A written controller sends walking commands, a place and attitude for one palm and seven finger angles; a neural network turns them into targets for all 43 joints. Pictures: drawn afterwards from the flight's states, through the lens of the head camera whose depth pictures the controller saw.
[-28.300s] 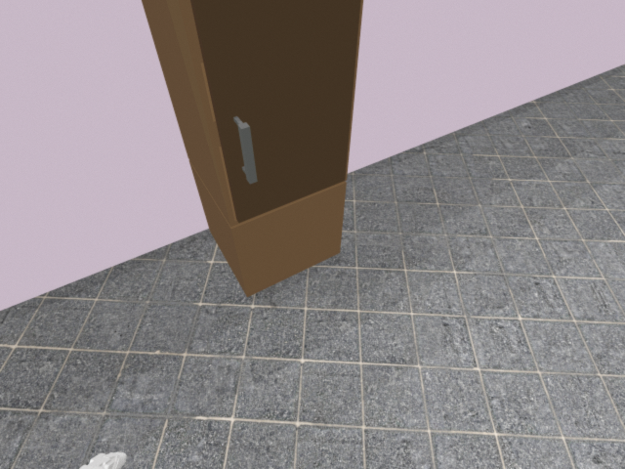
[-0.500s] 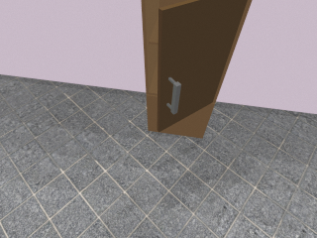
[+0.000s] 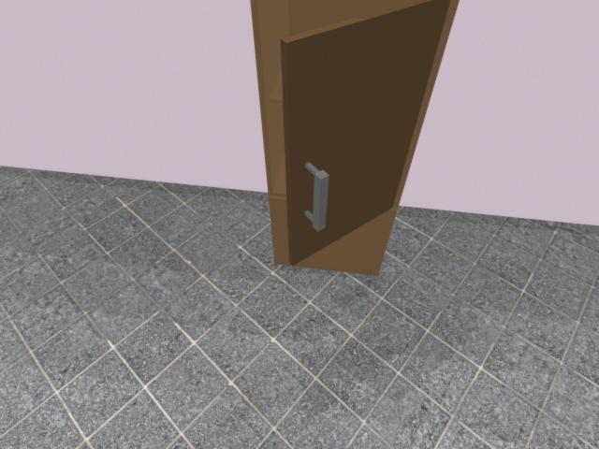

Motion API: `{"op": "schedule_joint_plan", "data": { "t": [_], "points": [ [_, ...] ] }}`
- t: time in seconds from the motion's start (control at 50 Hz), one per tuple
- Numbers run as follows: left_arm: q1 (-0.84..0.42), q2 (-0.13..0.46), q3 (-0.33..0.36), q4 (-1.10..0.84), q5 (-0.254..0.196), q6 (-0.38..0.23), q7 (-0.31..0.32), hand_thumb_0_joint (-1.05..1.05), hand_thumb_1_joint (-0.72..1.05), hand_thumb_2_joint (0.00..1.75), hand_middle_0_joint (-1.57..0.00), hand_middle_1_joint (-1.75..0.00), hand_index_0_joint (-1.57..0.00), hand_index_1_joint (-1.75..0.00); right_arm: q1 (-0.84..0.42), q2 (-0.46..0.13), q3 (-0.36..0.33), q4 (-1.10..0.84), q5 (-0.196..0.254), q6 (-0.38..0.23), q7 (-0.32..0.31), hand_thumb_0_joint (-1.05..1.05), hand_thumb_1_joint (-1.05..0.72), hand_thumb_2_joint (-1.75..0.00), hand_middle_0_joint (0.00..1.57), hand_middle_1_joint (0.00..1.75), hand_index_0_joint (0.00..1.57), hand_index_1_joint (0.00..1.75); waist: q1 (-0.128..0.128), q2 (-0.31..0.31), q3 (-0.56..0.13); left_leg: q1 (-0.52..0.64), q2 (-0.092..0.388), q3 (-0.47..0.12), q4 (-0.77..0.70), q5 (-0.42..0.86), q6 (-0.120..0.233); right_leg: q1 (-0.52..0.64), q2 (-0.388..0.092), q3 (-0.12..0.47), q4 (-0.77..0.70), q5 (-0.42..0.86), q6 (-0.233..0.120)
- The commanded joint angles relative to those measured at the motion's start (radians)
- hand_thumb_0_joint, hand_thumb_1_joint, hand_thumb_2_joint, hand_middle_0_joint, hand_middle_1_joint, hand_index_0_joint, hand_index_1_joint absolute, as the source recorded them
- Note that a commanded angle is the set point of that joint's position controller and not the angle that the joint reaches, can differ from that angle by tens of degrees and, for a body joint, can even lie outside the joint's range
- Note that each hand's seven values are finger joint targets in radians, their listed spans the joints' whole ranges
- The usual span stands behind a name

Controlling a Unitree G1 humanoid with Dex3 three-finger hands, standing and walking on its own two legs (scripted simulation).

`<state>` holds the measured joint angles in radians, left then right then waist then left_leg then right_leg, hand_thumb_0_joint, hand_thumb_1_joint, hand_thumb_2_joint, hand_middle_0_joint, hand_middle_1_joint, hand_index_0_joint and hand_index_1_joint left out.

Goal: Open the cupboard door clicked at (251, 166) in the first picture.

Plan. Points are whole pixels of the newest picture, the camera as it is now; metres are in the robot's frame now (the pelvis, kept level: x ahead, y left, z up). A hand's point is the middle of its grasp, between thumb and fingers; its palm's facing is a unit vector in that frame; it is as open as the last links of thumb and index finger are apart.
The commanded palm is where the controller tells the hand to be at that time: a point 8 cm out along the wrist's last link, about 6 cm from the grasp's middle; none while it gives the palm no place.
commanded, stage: let the arm hang, fingers relaxed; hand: left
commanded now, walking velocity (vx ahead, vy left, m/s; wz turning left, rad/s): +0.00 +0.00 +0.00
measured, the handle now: (314, 197) +0.63 +0.00 -0.09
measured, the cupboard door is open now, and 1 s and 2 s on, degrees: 44 44 44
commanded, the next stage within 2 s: look to check the result in 0.02 s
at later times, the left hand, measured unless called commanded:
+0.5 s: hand out of the picture +0.00 +0.15 -0.17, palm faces +0.06 -0.98 -0.20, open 7.3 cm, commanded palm none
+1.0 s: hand out of the picture +0.03 +0.17 -0.18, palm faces -0.01 -0.98 -0.21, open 7.3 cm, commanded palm none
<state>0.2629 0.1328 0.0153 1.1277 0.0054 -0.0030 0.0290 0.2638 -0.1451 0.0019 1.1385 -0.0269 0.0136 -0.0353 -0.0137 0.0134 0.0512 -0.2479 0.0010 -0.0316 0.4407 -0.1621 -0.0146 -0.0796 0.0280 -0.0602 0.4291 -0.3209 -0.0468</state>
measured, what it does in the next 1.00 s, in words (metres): stands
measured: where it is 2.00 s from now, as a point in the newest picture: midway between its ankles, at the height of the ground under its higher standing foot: outside the picture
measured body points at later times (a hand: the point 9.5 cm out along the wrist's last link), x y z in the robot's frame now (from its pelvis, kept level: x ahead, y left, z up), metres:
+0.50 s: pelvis +0.02 -0.02 +0.00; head +0.04 -0.02 +0.45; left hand +0.00 +0.20 -0.16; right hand +0.02 -0.24 -0.17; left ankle +0.05 +0.13 -0.74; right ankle -0.05 -0.08 -0.74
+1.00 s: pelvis +0.02 -0.01 -0.01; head +0.06 -0.02 +0.44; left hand +0.03 +0.22 -0.17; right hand +0.02 -0.25 -0.17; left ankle +0.05 +0.13 -0.74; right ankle -0.05 -0.09 -0.74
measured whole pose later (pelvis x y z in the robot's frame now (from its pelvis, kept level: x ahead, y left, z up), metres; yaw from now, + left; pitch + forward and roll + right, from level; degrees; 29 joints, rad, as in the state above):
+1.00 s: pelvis +0.02 -0.01 -0.01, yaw -5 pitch -1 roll +0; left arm 0.28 0.15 0.07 1.07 0.01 0.05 0.02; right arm 0.23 -0.16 -0.03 1.07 -0.03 0.03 -0.06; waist 0.01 0.00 0.08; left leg -0.27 0.06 0.04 0.56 -0.27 -0.04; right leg -0.12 0.08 0.02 0.52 -0.38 -0.07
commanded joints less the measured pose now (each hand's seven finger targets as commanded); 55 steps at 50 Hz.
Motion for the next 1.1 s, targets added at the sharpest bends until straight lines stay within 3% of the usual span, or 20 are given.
{"op": "schedule_joint_plan", "data": {
  "t": [0.0, 0.08, 0.24, 0.38, 0.44, 0.58, 0.72, 0.78, 0.86, 0.92, 0.98, 1.02, 1.04, 1.06, 1.08],
  "points": [
    [0.099, 0.113, 0.023, -0.013, -0.001, -0.008, 0.011, 0.0, 0.9, 0.9, -0.2, -0.3, -0.2, -0.3, 0.061, -0.082, -0.018, -0.019, 0.005, -0.015, -0.012, 0.0, -0.9, -0.9, 0.2, 0.3, 0.2, 0.3, 0.01, 0.01, 0.037, 0.049, 0.073, -0.066, -0.038, 0.147, 0.048, -0.095, -0.122, 0.097, -0.117, 0.161, -0.012],
    [0.104, 0.113, 0.024, -0.015, -0.001, -0.01, 0.013, 0.0, 0.9, 0.9, -0.2, -0.3, -0.2, -0.3, 0.06, -0.088, -0.019, -0.023, 0.008, -0.014, -0.015, 0.0, -0.9, -0.9, 0.2, 0.3, 0.2, 0.3, 0.01, -0.021, 0.024, 0.065, 0.074, -0.06, -0.023, 0.171, 0.049, -0.082, -0.121, 0.093, -0.119, 0.218, -0.008],
    [0.112, 0.11, 0.022, -0.011, -0.002, -0.009, 0.015, 0.0, 0.9, 0.9, -0.2, -0.3, -0.2, -0.3, 0.055, -0.083, -0.017, -0.017, 0.008, -0.011, -0.017, 0.0, -0.9, -0.9, 0.2, 0.3, 0.2, 0.3, 0.007, -0.005, 0.029, 0.076, 0.074, -0.053, -0.019, 0.178, 0.046, -0.08, -0.125, 0.096, -0.12, 0.253, -0.004],
    [0.128, 0.114, 0.026, -0.012, -0.001, -0.01, 0.018, 0.0, 0.9, 0.9, -0.2, -0.3, -0.2, -0.3, 0.054, -0.086, -0.02, -0.022, 0.011, -0.01, -0.019, 0.0, -0.9, -0.9, 0.2, 0.3, 0.2, 0.3, 0.01, -0.045, 0.018, 0.077, 0.072, -0.038, 0.001, 0.184, 0.045, -0.057, -0.128, 0.087, -0.124, 0.323, 0.014],
    [0.127, 0.108, 0.024, -0.011, -0.003, -0.009, 0.018, 0.0, 0.9, 0.9, -0.2, -0.3, -0.2, -0.3, 0.051, -0.081, -0.018, -0.018, 0.008, -0.01, -0.021, 0.0, -0.9, -0.9, 0.2, 0.3, 0.2, 0.3, 0.009, -0.016, 0.027, 0.078, 0.072, -0.038, 0.0, 0.19, 0.043, -0.06, -0.129, 0.089, -0.119, 0.335, 0.011],
    [0.128, 0.113, 0.029, -0.017, -0.002, -0.009, 0.019, 0.0, 0.9, 0.9, -0.2, -0.3, -0.2, -0.3, 0.049, -0.087, -0.019, -0.023, 0.011, -0.012, -0.024, 0.0, -0.9, -0.9, 0.2, 0.3, 0.2, 0.3, 0.012, -0.033, 0.019, 0.081, 0.072, -0.035, 0.008, 0.211, 0.045, -0.038, -0.127, 0.084, -0.117, 0.391, 0.022],
    [0.119, 0.11, 0.028, -0.02, -0.003, -0.007, 0.017, 0.0, 0.9, 0.9, -0.2, -0.3, -0.2, -0.3, 0.051, -0.085, -0.018, -0.023, 0.009, -0.013, -0.025, 0.0, -0.9, -0.9, 0.2, 0.3, 0.2, 0.3, 0.011, -0.005, 0.027, 0.082, 0.076, -0.038, -0.002, 0.215, 0.044, -0.036, -0.127, 0.086, -0.118, 0.36, 0.013],
    [0.117, 0.116, 0.041, -0.031, 0.002, 0.003, 0.018, 0.0, 0.9, 0.9, -0.2, -0.3, -0.2, -0.3, 0.057, -0.094, -0.029, -0.027, 0.008, -0.005, -0.031, 0.0, -0.9, -0.9, 0.2, 0.3, 0.2, 0.3, 0.01, -0.034, 0.019, 0.084, 0.089, -0.005, 0.04, 0.207, 0.039, -0.048, -0.123, 0.111, -0.095, 0.428, 0.011],
    [0.087, 0.149, 0.07, -0.072, 0.009, 0.024, 0.009, 0.0, 0.9, 0.9, -0.2, -0.3, -0.2, -0.3, 0.054, -0.121, -0.054, -0.057, 0.005, 0.008, -0.039, 0.0, -0.9, -0.9, 0.2, 0.3, 0.2, 0.3, 0.004, -0.037, 0.009, 0.042, 0.107, 0.036, 0.093, 0.152, 0.03, -0.068, -0.128, 0.157, -0.023, 0.473, -0.023],
    [0.066, 0.157, 0.083, -0.104, 0.01, 0.032, 0.001, 0.0, 0.9, 0.9, -0.2, -0.3, -0.2, -0.3, 0.049, -0.134, -0.066, -0.088, 0.003, 0.009, -0.042, 0.0, -0.9, -0.9, 0.2, 0.3, 0.2, 0.3, 0.003, -0.011, -0.001, 0.044, 0.13, 0.033, 0.096, 0.134, 0.034, -0.109, -0.109, 0.183, 0.022, 0.43, -0.031],
    [0.047, 0.154, 0.089, -0.133, 0.011, 0.037, -0.007, 0.0, 0.9, 0.9, -0.2, -0.3, -0.2, -0.3, 0.04, -0.162, -0.077, -0.12, 0.001, 0.009, -0.043, 0.0, -0.9, -0.9, 0.2, 0.3, 0.2, 0.3, 0.004, 0.065, 0.002, 0.065, 0.186, -0.023, 0.053, 0.109, 0.065, -0.195, -0.059, 0.182, 0.091, 0.311, -0.015],
    [0.029, 0.146, 0.091, -0.157, 0.012, 0.04, -0.016, 0.0, 0.9, 0.9, -0.2, -0.3, -0.2, -0.3, 0.053, -0.194, -0.087, -0.134, -0.004, 0.006, -0.042, 0.0, -0.9, -0.9, 0.2, 0.3, 0.2, 0.3, 0.002, 0.14, -0.013, 0.075, 0.264, -0.098, -0.014, 0.089, 0.114, -0.253, -0.012, 0.146, 0.204, 0.16, 0.0],
    [0.02, 0.138, 0.09, -0.167, 0.012, 0.043, -0.021, 0.0, 0.9, 0.9, -0.2, -0.3, -0.2, -0.3, 0.053, -0.21, -0.091, -0.142, -0.006, 0.003, -0.041, 0.0, -0.9, -0.9, 0.2, 0.3, 0.2, 0.3, 0.004, 0.191, -0.024, 0.075, 0.322, -0.144, -0.062, 0.095, 0.149, -0.276, 0.009, 0.107, 0.293, -0.015, 0.008],
    [0.007, 0.129, 0.09, -0.181, 0.012, 0.046, -0.027, 0.0, 0.9, 0.9, -0.2, -0.3, -0.2, -0.3, 0.048, -0.221, -0.094, -0.154, -0.009, 0.0, -0.037, 0.0, -0.9, -0.9, 0.2, 0.3, 0.2, 0.3, 0.007, 0.232, -0.034, 0.078, 0.367, -0.164, -0.099, 0.116, 0.182, -0.291, 0.008, 0.067, 0.366, -0.183, 0.018],
    [-0.006, 0.123, 0.089, -0.192, 0.013, 0.048, -0.032, 0.0, 0.9, 0.9, -0.2, -0.3, -0.2, -0.3, 0.04, -0.225, -0.093, -0.167, -0.011, -0.003, -0.035, 0.0, -0.9, -0.9, 0.2, 0.3, 0.2, 0.3, 0.007, 0.225, -0.049, 0.069, 0.384, -0.156, -0.106, 0.132, 0.195, -0.279, -0.009, 0.068, 0.402, -0.248, 0.017]
  ]
}}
